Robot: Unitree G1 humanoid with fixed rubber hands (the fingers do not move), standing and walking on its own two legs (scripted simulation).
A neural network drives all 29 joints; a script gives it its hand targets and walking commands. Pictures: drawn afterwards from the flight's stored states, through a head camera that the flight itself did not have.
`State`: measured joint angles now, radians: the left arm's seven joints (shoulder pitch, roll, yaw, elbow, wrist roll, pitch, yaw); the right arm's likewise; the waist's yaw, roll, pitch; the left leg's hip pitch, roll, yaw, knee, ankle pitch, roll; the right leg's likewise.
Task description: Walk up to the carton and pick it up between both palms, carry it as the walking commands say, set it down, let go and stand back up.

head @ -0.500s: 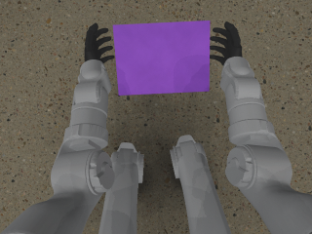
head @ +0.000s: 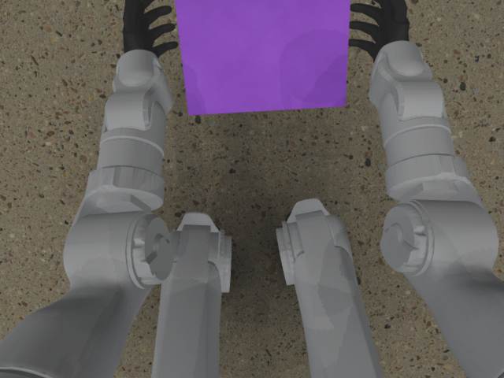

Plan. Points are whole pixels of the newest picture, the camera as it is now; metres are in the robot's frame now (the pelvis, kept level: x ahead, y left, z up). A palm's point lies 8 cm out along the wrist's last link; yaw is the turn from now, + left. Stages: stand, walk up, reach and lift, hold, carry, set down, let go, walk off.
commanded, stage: set down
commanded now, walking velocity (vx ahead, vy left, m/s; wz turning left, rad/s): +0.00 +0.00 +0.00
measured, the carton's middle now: (262, 53) +0.55 -0.06 -0.23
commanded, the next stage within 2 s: none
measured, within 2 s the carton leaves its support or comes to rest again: rests again in 1.54 s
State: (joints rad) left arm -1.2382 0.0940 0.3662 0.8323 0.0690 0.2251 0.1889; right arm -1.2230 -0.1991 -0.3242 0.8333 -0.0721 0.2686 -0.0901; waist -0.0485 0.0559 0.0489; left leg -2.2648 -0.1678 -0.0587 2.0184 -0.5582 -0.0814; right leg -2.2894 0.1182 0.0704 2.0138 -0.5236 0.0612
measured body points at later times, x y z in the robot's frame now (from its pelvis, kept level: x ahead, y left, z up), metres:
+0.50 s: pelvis +0.01 +0.00 -0.03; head +0.38 -0.03 +0.23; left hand +0.56 +0.10 -0.21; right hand +0.53 -0.22 -0.22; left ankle +0.11 +0.12 -0.38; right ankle +0.11 -0.12 -0.38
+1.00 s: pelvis +0.00 +0.00 -0.05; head +0.36 -0.03 +0.21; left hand +0.55 +0.11 -0.23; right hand +0.52 -0.22 -0.24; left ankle +0.11 +0.12 -0.38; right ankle +0.11 -0.12 -0.38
